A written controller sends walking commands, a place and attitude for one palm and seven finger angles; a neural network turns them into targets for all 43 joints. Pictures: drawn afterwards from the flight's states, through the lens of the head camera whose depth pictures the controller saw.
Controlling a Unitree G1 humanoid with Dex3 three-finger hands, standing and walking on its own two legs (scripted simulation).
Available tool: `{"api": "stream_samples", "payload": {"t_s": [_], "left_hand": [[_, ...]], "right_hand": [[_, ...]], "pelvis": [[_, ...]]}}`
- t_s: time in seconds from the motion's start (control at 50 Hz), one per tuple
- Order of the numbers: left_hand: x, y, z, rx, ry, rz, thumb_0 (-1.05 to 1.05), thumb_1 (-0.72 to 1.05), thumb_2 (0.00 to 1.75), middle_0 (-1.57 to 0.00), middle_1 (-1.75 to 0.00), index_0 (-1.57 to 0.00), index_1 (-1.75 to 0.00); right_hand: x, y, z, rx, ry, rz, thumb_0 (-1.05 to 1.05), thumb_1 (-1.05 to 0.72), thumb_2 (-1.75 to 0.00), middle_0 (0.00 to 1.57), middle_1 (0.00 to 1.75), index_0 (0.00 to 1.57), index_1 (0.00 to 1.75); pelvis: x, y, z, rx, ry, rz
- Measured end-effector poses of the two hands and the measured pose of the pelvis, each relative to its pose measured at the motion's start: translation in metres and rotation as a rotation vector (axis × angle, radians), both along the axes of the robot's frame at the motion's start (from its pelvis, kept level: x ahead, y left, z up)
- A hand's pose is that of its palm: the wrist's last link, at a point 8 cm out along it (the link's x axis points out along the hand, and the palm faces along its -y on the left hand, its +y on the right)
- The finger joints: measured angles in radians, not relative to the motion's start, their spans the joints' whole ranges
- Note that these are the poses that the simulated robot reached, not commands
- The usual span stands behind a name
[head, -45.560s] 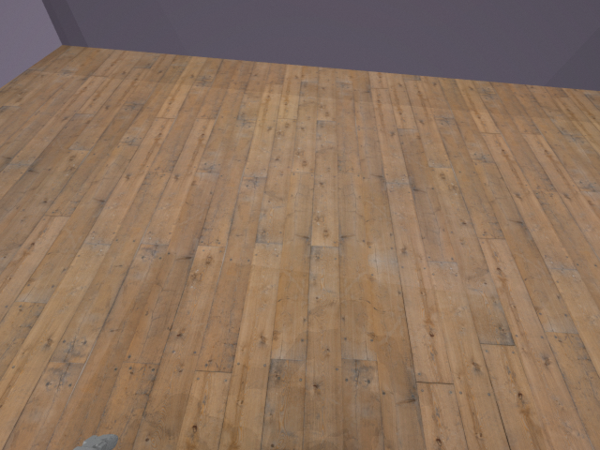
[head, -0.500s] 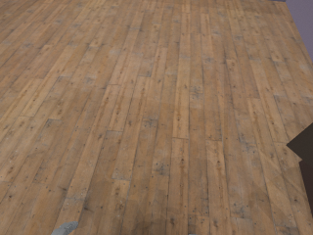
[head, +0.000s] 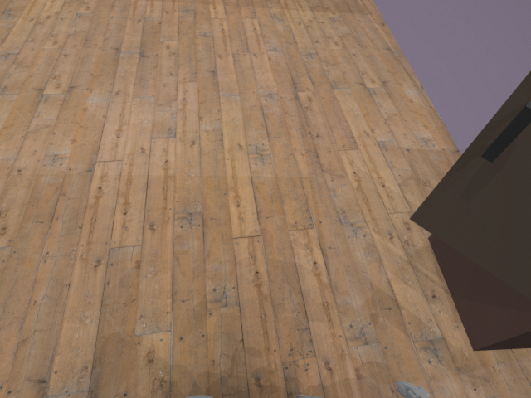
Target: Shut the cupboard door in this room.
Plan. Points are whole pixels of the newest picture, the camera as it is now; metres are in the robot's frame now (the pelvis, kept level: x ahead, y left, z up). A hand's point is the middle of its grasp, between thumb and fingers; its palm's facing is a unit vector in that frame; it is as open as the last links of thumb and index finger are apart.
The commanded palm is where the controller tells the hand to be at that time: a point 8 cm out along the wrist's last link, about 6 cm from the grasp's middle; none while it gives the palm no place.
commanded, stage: turn to face it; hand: left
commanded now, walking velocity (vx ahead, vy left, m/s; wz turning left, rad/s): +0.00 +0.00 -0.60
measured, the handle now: (512, 129) +0.64 -0.45 +0.06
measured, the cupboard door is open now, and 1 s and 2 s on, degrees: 45 45 45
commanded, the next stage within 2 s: take the last steps up to it in 0.98 s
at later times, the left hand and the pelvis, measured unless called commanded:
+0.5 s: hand (195, 371) +0.17 +0.12 -0.14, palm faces -0.28 -0.92 -0.26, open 7.4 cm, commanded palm none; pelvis +0.02 -0.04 +0.01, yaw -17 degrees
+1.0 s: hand (222, 339) +0.23 +0.09 -0.15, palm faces -0.49 -0.84 -0.24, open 7.4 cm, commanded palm none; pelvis +0.04 -0.04 +0.00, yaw -32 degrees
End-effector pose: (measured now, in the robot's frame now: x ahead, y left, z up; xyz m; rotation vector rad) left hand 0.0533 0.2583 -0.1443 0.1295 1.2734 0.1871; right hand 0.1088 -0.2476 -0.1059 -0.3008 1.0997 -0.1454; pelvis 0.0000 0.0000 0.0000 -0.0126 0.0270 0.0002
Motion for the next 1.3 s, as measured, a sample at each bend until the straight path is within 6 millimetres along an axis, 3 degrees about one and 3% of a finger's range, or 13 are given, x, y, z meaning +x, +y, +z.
{"api": "stream_samples", "payload": {"t_s": [0.16,0.3,0.36,0.42,0.54,0.72,0.88,1.02,1.08,1.18,1.3], "left_hand": [[0.049,0.001,0.019,0.013,-0.025,-0.115,0.01,0.91,0.9,-0.2,-0.3,-0.2,-0.3],[0.107,-0.041,0.026,0.053,-0.102,-0.275,0.01,0.91,0.9,-0.19,-0.3,-0.2,-0.3],[0.121,-0.061,0.028,0.072,-0.141,-0.321,0.01,0.91,0.9,-0.19,-0.3,-0.2,-0.3],[0.123,-0.074,0.033,0.073,-0.128,-0.35,0.01,0.91,0.9,-0.2,-0.3,-0.2,-0.3],[0.126,-0.09,0.031,0.043,-0.084,-0.403,0.01,0.9,0.9,-0.2,-0.3,-0.2,-0.3],[0.15,-0.078,0.003,-0.004,-0.04,-0.448,0.01,0.9,0.9,-0.2,-0.3,-0.2,-0.3],[0.177,-0.089,0.017,0.005,-0.029,-0.531,0.01,0.91,0.9,-0.2,-0.3,-0.2,-0.3],[0.193,-0.132,0.023,0.034,-0.078,-0.627,0.01,0.91,0.9,-0.19,-0.3,-0.2,-0.3],[0.19,-0.148,0.025,0.049,-0.089,-0.657,0.01,0.91,0.9,-0.2,-0.3,-0.2,-0.3],[0.177,-0.162,0.029,0.04,-0.054,-0.665,0.01,0.9,0.9,-0.2,-0.3,-0.2,-0.3],[0.17,-0.166,0.017,-0.01,-0.005,-0.653,0.01,0.9,0.9,-0.2,-0.3,-0.2,-0.3]], "right_hand": [[-0.049,-0.003,0.001,0.025,0.076,-0.124,0.01,-0.9,-0.9,0.21,0.3,0.2,0.3],[-0.105,-0.038,-0.027,0.07,0.142,-0.289,0.01,-0.9,-0.9,0.21,0.3,0.21,0.3],[-0.122,-0.056,-0.039,0.07,0.186,-0.345,0.01,-0.9,-0.9,0.21,0.3,0.2,0.3],[-0.125,-0.066,-0.033,0.06,0.186,-0.382,0.01,-0.9,-0.9,0.21,0.3,0.2,0.3],[-0.111,-0.071,-0.014,0.05,0.107,-0.415,0.01,-0.91,-0.9,0.2,0.3,0.2,0.3],[-0.092,-0.049,-0.005,0.005,0.021,-0.459,0.01,-0.9,-0.9,0.2,0.3,0.2,0.3],[-0.127,-0.024,-0.002,0.048,0.093,-0.539,0.01,-0.9,-0.9,0.21,0.3,0.2,0.3],[-0.179,-0.026,-0.03,0.126,0.164,-0.661,0.01,-0.9,-0.9,0.21,0.3,0.2,0.3],[-0.196,-0.033,-0.04,0.144,0.202,-0.711,0.01,-0.9,-0.9,0.21,0.3,0.2,0.3],[-0.199,-0.041,-0.031,0.141,0.199,-0.736,0.01,-0.91,-0.9,0.2,0.3,0.2,0.3],[-0.178,-0.051,-0.016,0.117,0.16,-0.725,0.01,-0.91,-0.9,0.2,0.3,0.2,0.3]], "pelvis": [[0.006,-0.002,0.012,-0.024,-0.01,-0.106],[0.011,-0.028,-0.002,-0.005,-0.02,-0.201],[0.011,-0.036,-0.008,-0.002,-0.021,-0.231],[0.012,-0.04,0.0,0.008,-0.018,-0.264],[0.018,-0.042,0.009,0.023,-0.008,-0.323],[0.038,-0.024,-0.002,0.0,0.001,-0.422],[0.041,-0.027,0.01,-0.02,-0.005,-0.505],[0.036,-0.05,0.0,0.006,-0.013,-0.562],[0.034,-0.057,-0.002,0.004,-0.014,-0.581],[0.035,-0.064,0.008,0.013,-0.018,-0.595],[0.048,-0.074,0.01,0.004,-0.006,-0.61]]}}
